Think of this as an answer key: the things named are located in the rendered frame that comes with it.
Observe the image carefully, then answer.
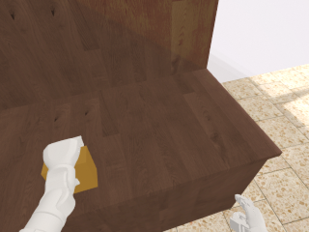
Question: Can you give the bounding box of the left robot forearm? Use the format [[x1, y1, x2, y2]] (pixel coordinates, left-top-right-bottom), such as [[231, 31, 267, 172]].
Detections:
[[19, 164, 75, 232]]

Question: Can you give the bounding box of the sponge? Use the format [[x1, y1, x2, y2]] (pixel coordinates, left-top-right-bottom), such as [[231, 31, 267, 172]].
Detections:
[[41, 146, 98, 194]]

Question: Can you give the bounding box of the robot left hand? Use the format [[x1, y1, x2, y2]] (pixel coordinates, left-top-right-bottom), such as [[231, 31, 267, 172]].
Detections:
[[42, 135, 84, 186]]

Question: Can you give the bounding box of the table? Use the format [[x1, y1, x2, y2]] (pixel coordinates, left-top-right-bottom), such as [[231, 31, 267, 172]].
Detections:
[[0, 0, 283, 232]]

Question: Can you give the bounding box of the robot right hand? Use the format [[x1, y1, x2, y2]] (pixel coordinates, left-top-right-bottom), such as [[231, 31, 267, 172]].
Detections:
[[230, 194, 267, 232]]

